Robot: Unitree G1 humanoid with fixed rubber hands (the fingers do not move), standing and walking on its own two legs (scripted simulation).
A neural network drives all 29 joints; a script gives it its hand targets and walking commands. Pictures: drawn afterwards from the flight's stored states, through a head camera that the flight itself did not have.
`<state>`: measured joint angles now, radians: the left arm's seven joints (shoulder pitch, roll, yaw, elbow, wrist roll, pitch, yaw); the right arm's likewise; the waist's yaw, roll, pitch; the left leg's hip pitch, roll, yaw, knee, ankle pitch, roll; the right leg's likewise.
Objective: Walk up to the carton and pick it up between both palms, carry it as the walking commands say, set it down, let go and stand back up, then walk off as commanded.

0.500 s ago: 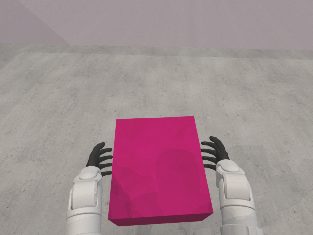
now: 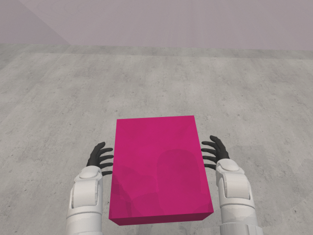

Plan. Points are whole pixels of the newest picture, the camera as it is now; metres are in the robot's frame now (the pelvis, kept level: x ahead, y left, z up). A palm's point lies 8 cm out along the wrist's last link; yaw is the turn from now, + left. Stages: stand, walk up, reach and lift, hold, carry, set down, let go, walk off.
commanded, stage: hold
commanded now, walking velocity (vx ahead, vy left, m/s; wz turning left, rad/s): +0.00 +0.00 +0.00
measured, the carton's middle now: (158, 168) +0.33 +0.00 -0.04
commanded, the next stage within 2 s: carry in 0.10 s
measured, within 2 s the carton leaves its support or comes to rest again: neither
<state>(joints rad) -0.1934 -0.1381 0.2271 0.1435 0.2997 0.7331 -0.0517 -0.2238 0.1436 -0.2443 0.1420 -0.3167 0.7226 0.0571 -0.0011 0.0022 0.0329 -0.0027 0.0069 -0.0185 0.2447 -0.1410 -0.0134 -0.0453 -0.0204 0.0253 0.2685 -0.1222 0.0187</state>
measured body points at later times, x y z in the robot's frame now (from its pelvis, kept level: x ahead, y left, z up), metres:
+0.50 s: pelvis -0.03 +0.01 -0.04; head -0.02 +0.00 +0.41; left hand +0.32 +0.19 +0.07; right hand +0.35 -0.13 +0.08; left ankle +0.00 +0.13 -0.75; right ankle +0.02 -0.13 -0.75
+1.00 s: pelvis -0.05 +0.00 -0.02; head +0.03 +0.00 +0.42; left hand +0.27 +0.26 +0.07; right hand +0.38 -0.04 +0.07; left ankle -0.06 +0.11 -0.69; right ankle -0.05 -0.11 -0.75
